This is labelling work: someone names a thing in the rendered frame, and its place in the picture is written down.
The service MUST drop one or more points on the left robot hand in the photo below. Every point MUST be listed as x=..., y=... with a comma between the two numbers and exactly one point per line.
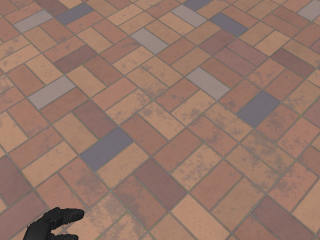
x=51, y=220

